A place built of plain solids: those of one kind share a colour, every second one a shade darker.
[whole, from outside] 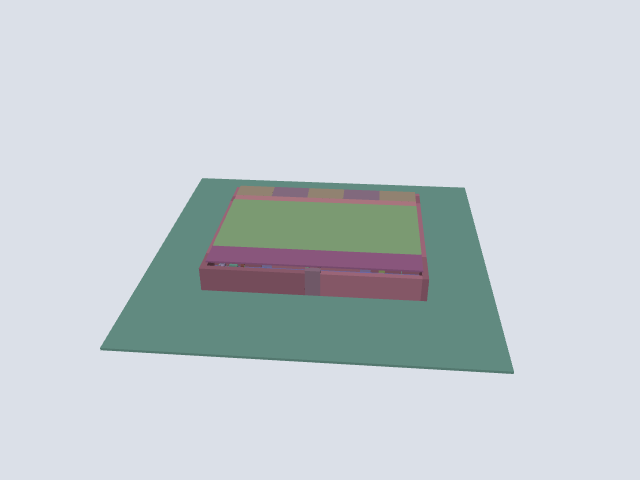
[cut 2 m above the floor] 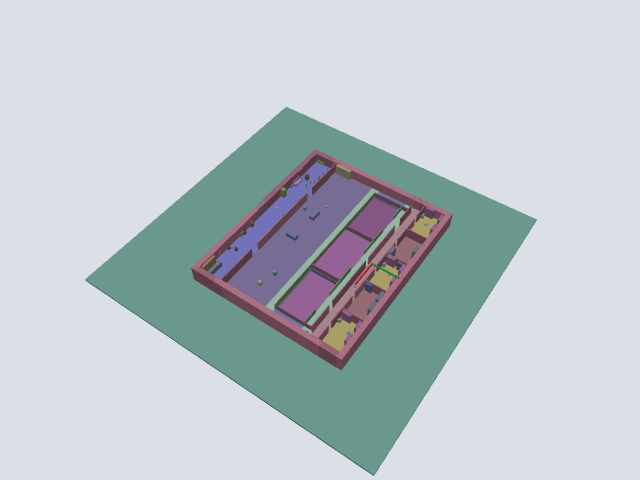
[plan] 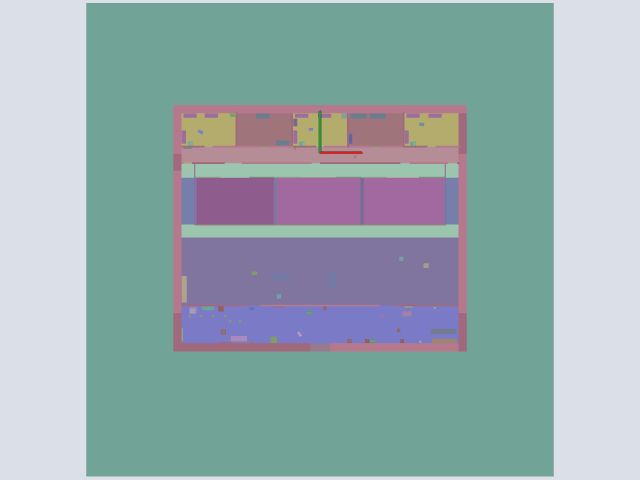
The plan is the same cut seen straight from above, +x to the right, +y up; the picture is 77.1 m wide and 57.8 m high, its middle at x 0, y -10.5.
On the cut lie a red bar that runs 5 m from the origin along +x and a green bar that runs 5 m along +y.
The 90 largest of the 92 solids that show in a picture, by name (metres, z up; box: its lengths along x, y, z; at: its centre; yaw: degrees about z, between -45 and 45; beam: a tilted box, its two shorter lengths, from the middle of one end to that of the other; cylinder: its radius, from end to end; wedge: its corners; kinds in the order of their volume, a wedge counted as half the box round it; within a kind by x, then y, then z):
{
 "ground_under_all_1": {"box": [56.3, 57.02, 0.4], "at": [0.0, -10.48, -0.75]},
 "wall_1": {"box": [1.0, 6.45, 4.08], "at": [-17.18, -20.71, 1.44]},
 "wall_2": {"box": [1.0, 18.94, 4.08], "at": [-17.18, -9.82, 1.44]},
 "wall_3": {"box": [1.0, 3.8, 4.08], "at": [-17.18, -0.25, 1.44]},
 "wall_4": {"box": [1.0, 5.9, 4.08], "at": [-17.18, 2.8, 1.44]},
 "wall_5": {"box": [2.98, 0.2, 4.08], "at": [-15.39, 0.75, 1.44]},
 "wall_6": {"box": [3.9, 0.2, 4.08], "at": [-13.46, -1.25, 1.44]},
 "wall_7": {"box": [8.51, 1.0, 4.08], "at": [-13.42, 5.25, 1.44]},
 "wall_8": {"box": [8.0, 0.2, 4.08], "at": [-12.88, -18.39, 1.44]},
 "wall_9": {"box": [2.98, 0.2, 4.08], "at": [-11.45, 0.75, 1.44]},
 "wall_10": {"box": [0.2, 4.3, 4.08], "at": [-10.06, 2.8, 1.44]},
 "wall_11": {"box": [16.48, 1.0, 4.08], "at": [-9.44, -23.44, 1.44]},
 "wall_12": {"box": [2.98, 0.2, 4.08], "at": [-8.68, 0.75, 1.44]},
 "wall_13": {"box": [8.51, 1.0, 4.08], "at": [-6.71, 5.25, 1.44]},
 "wall_14": {"box": [8.45, 0.2, 4.08], "at": [-5.23, -1.25, 1.44]},
 "wall_15": {"box": [0.2, 4.3, 4.08], "at": [-3.35, 2.8, 1.44]},
 "wall_16": {"box": [2.98, 0.2, 4.08], "at": [-1.97, 0.75, 1.44]},
 "wall_17": {"box": [14.36, 0.2, 4.08], "at": [0.0, -18.39, 1.44]},
 "wall_18": {"box": [8.51, 1.0, 4.08], "at": [0.0, 5.25, 1.44]},
 "wall_19": {"box": [5.76, 0.2, 4.08], "at": [3.35, 0.75, 1.44]},
 "wall_20": {"box": [0.2, 4.3, 4.08], "at": [3.35, 2.8, 1.44]},
 "wall_21": {"box": [9.69, 0.2, 4.08], "at": [4.84, -1.25, 1.44]},
 "wall_22": {"box": [8.51, 1.0, 4.08], "at": [6.71, 5.25, 1.44]},
 "wall_23": {"box": [2.98, 0.2, 4.08], "at": [8.68, 0.75, 1.44]},
 "wall_24": {"box": [16.48, 1.0, 4.08], "at": [9.44, -23.44, 1.44]},
 "wall_25": {"box": [5.76, 0.2, 4.08], "at": [10.06, 0.75, 1.44]},
 "wall_26": {"box": [0.2, 4.3, 4.08], "at": [10.06, 2.8, 1.44]},
 "wall_27": {"box": [8.0, 0.2, 4.08], "at": [12.88, -18.39, 1.44]},
 "wall_28": {"box": [4.62, 0.2, 4.08], "at": [13.09, -1.25, 1.44]},
 "wall_29": {"box": [8.51, 1.0, 4.08], "at": [13.42, 5.25, 1.44]},
 "wall_30": {"box": [2.98, 0.2, 4.08], "at": [15.39, 0.75, 1.44]},
 "wall_31": {"box": [1.0, 6.45, 4.08], "at": [17.18, -20.71, 1.44]},
 "wall_32": {"box": [1.0, 18.94, 4.08], "at": [17.18, -9.82, 1.44]},
 "wall_33": {"box": [1.0, 3.8, 4.08], "at": [17.18, -0.25, 1.44]},
 "wall_34": {"box": [1.0, 5.9, 4.08], "at": [17.18, 2.8, 1.44]},
 "floor_yard_1": {"box": [33.55, 8.2, 1.3], "at": [0.0, -14.29, 0.05]},
 "floor_lobby_1": {"box": [33.55, 4.65, 1.3], "at": [0.0, -20.71, 0.05]},
 "ceil_hall_1": {"box": [33.55, 17.14, 0.3], "at": [0.0, -9.82, 4.2]},
 "floor_plot_1": {"box": [9.3, 5.64, 1.1], "at": [-10.22, -5.82, -0.05]},
 "floor_plot_2": {"box": [10.05, 5.64, 1.3], "at": [-0.15, -5.82, 0.05]},
 "floor_plot_3": {"box": [9.6, 5.64, 0.6], "at": [10.07, -5.82, -0.3]},
 "floor_walkway_1": {"box": [33.55, 1.55, 1.3], "at": [0.0, -9.41, 0.05]},
 "floor_walkway_2": {"box": [33.55, 1.75, 1.3], "at": [0.0, -2.12, 0.05]},
 "floor_store_1": {"box": [6.71, 4.1, 1.3], "at": [-13.42, 2.8, 0.05]},
 "floor_store_2": {"box": [6.71, 4.1, 1.3], "at": [0.0, 2.8, 0.05]},
 "floor_store_3": {"box": [6.71, 4.1, 1.3], "at": [13.42, 2.8, 0.05]},
 "floor_back_corridor_1": {"box": [33.55, 2.0, 1.3], "at": [0.0, -0.25, 0.05]},
 "floor_office_1": {"box": [6.71, 4.1, 1.3], "at": [-6.71, 2.8, 0.05]},
 "floor_office_2": {"box": [6.71, 4.1, 1.3], "at": [6.71, 2.8, 0.05]},
 "ceil_lobby_1": {"box": [33.55, 4.65, 0.3], "at": [0.0, -20.71, 4.25]},
 "floor_baulk_1": {"box": [1.9, 5.64, 1.3], "at": [-15.82, -5.82, 0.05]},
 "floor_baulk_2": {"box": [0.4, 5.64, 1.3], "at": [-5.38, -5.82, 0.05]},
 "floor_baulk_3": {"box": [0.4, 5.64, 1.3], "at": [5.08, -5.82, 0.05]},
 "floor_baulk_4": {"box": [1.9, 5.64, 1.3], "at": [15.82, -5.82, 0.05]},
 "ceil_store_1": {"box": [6.71, 4.1, 0.3], "at": [-13.42, 2.8, 4.1]},
 "ceil_store_2": {"box": [6.71, 4.1, 0.3], "at": [0.0, 2.8, 4.1]},
 "ceil_store_3": {"box": [6.71, 4.1, 0.3], "at": [13.42, 2.8, 4.1]},
 "ceil_back_corridor_1": {"box": [33.55, 2.0, 0.3], "at": [0.0, -0.25, 4.1]},
 "ceil_office_1": {"box": [6.71, 4.1, 0.3], "at": [-6.71, 2.8, 4.1]},
 "ceil_office_2": {"box": [6.71, 4.1, 0.3], "at": [6.71, 2.8, 4.1]},
 "shelves_store_1": {"box": [0.5, 1.6, 2.0], "at": [-16.39, 1.9, 1.7]},
 "shelves_store_2": {"box": [1.6, 0.5, 2.0], "at": [-15.62, 4.47, 1.7]},
 "shelves_store_3": {"box": [1.6, 0.5, 2.0], "at": [-13.07, 4.47, 1.7]},
 "shelves_store_4": {"box": [0.5, 1.6, 2.0], "at": [-2.98, 1.9, 1.7]},
 "shelves_store_5": {"box": [1.6, 0.5, 2.0], "at": [-2.21, 4.47, 1.7]},
 "shelves_store_6": {"box": [1.6, 0.5, 2.0], "at": [0.55, 4.47, 1.7]},
 "shelves_store_7": {"box": [0.5, 1.6, 2.0], "at": [10.45, 1.9, 1.7]},
 "shelves_store_8": {"box": [1.6, 0.5, 2.0], "at": [11.21, 4.47, 1.7]},
 "shelves_store_9": {"box": [1.6, 0.5, 2.0], "at": [13.87, 4.47, 1.7]},
 "door_leaf_1": {"box": [2.4, 0.97, 4.57], "at": [0.0, -23.45, 1.69]},
 "rail_far_1": {"box": [30.27, 0.12, 2.35], "at": [0.0, -8.7, 0.57]},
 "cabinets_office_1": {"box": [1.6, 0.6, 2.0], "at": [-6.92, 4.42, 1.7]},
 "cabinets_office_2": {"box": [1.6, 0.6, 2.0], "at": [-4.5, 1.18, 1.7]},
 "cabinets_office_3": {"box": [1.9, 0.6, 2.0], "at": [4.66, 4.42, 1.7]},
 "cabinets_office_4": {"box": [1.9, 0.6, 2.0], "at": [6.96, 4.42, 1.7]},
 "rail_baulk_1": {"box": [0.12, 7.29, 2.35], "at": [-15.07, -5.0, 0.57]},
 "rail_baulk_2": {"box": [0.12, 5.64, 2.35], "at": [-5.38, -5.82, 0.57]},
 "rail_baulk_3": {"box": [0.12, 5.64, 2.35], "at": [5.08, -5.82, 0.57]},
 "rail_baulk_4": {"box": [0.12, 7.29, 2.35], "at": [15.07, -5.0, 0.57]},
 "cabinets_hall_1": {"box": [0.6, 3.2, 2.0], "at": [-16.34, -16.44, 1.7]},
 "rail_end_1": {"box": [2.99, 0.12, 2.35], "at": [-3.82, -2.94, 0.57]},
 "rail_end_2": {"box": [3.14, 0.12, 2.35], "at": [3.45, -2.94, 0.57]},
 "rail_end_3": {"box": [2.94, 0.12, 2.35], "at": [6.6, -2.94, 0.57]},
 "rail_end_4": {"box": [3.09, 0.12, 2.35], "at": [13.47, -2.94, 0.57]},
 "console_hall_1": {"box": [2.0, 0.95, 0.79], "at": [-4.67, -14.95, 1.09]},
 "console_hall_2": {"box": [0.95, 2.0, 0.79], "at": [1.47, -15.41, 1.09]},
 "lockers_lobby_1": {"box": [2.95, 0.5, 1.8], "at": [14.95, -22.66, 1.6]},
 "desk_lobby_1": {"box": [3.05, 0.6, 1.05], "at": [14.9, -21.51, 1.22]},
 "drinks_machine_lobby_1": {"box": [0.8, 0.75, 1.85], "at": [-5.58, -22.54, 1.62]},
 "shelf_office_1": {"box": [0.4, 1.2, 1.8], "at": [3.69, 1.7, 1.6]}
}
